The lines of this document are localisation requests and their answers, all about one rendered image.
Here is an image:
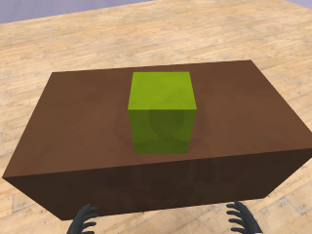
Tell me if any right robot hand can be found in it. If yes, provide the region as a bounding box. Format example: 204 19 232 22
226 200 263 234

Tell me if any pedestal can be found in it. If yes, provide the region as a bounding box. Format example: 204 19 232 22
2 59 312 221

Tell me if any carton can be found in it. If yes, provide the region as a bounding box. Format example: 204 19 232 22
128 71 197 154

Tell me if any left robot hand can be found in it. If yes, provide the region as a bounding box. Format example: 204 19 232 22
66 204 98 234

